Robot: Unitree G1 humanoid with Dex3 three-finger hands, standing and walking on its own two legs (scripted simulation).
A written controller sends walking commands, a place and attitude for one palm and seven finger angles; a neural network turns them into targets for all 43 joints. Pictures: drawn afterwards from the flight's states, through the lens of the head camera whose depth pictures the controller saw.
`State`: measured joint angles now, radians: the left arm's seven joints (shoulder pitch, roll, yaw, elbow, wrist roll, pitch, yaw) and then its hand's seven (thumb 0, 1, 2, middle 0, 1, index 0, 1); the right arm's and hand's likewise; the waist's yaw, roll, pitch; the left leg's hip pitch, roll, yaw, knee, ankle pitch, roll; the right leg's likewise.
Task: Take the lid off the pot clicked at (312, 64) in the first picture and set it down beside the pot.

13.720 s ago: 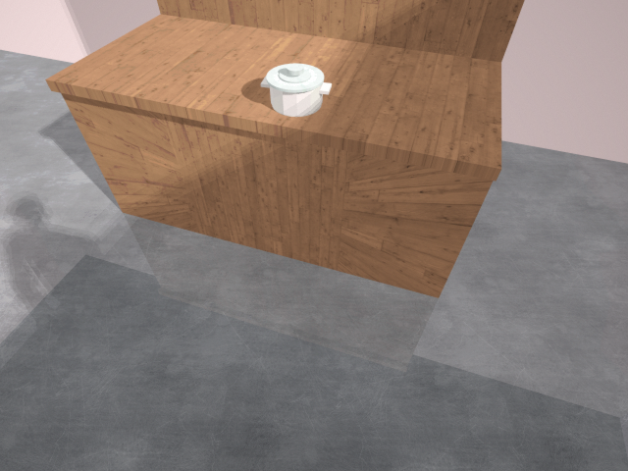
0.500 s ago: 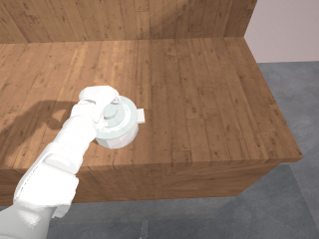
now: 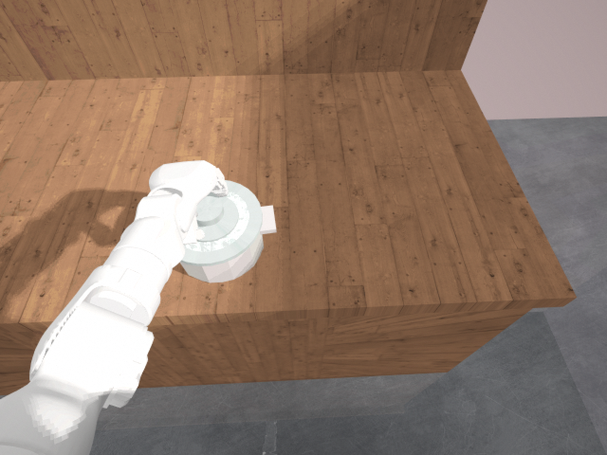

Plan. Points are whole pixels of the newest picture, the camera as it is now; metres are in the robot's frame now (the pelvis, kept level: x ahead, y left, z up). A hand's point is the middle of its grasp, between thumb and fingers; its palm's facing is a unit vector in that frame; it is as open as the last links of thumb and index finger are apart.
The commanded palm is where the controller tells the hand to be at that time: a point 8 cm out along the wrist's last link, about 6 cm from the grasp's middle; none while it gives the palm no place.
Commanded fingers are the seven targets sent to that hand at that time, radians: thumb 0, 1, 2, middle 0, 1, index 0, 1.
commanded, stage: lower the open fingers around the knob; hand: left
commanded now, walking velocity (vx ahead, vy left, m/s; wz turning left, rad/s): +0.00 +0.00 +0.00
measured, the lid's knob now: (207, 210) +0.48 +0.15 +0.00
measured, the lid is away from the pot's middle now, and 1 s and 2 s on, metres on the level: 0.00 0.01 0.01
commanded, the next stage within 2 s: close the fingers and squeeze the knob in 0.94 s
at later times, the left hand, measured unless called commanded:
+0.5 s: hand (195, 214) +0.45 +0.16 +0.03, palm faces -0.38 -0.07 -0.92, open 10.2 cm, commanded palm +0.45 +0.14 +0.08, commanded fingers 0.00 -0.24 1.28 -0.81 -0.08 -0.81 -0.08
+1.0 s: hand (200, 218) +0.44 +0.15 +0.02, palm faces -0.38 -0.05 -0.93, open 10.3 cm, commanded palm +0.44 +0.13 +0.07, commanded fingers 0.00 -0.24 1.28 -0.81 -0.08 -0.81 -0.08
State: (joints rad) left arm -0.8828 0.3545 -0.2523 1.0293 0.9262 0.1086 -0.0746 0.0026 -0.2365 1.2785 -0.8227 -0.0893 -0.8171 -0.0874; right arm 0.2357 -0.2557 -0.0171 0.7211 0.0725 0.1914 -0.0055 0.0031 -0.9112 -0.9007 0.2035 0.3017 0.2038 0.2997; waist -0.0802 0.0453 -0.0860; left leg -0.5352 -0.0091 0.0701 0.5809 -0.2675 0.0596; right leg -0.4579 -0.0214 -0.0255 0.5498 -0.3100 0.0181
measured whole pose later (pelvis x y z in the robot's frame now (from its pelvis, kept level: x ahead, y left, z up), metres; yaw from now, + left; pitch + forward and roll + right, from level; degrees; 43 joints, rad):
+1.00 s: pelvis +0.00 +0.00 +0.00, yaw +1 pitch +12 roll -1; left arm -0.88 0.31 -0.33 1.01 0.91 0.16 -0.07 0.00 -0.24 1.28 -0.76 -0.06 -0.79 -0.07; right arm 0.21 -0.25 -0.02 0.72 0.07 0.21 0.00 0.00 -0.91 -0.90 0.20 0.30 0.20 0.30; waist -0.06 0.05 -0.09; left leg -0.54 -0.01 0.06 0.59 -0.27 0.06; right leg -0.46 -0.02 -0.04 0.57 -0.32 0.01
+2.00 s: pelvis +0.00 +0.00 +0.00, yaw +0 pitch +12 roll -1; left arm -0.86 0.32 -0.28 1.00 0.93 0.14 -0.06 0.01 0.19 0.86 -0.52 -0.98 -0.69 -1.05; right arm 0.22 -0.25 -0.02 0.71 0.07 0.20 0.00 0.00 -0.91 -0.90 0.20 0.30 0.20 0.30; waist -0.08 0.05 -0.10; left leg -0.53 0.00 0.07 0.59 -0.27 0.05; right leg -0.46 -0.02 -0.02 0.56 -0.32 0.01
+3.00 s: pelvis +0.01 +0.00 +0.00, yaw +0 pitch +11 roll -1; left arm -0.83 0.33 -0.28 0.95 0.91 0.14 -0.10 0.02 0.18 0.87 -0.51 -0.99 -0.73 -1.06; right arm 0.24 -0.25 -0.02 0.73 0.07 0.17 -0.03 0.00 -0.91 -0.90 0.20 0.30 0.20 0.30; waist -0.08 0.05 -0.07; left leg -0.47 -0.01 0.07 0.54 -0.26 0.06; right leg -0.39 -0.02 -0.02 0.50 -0.30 0.02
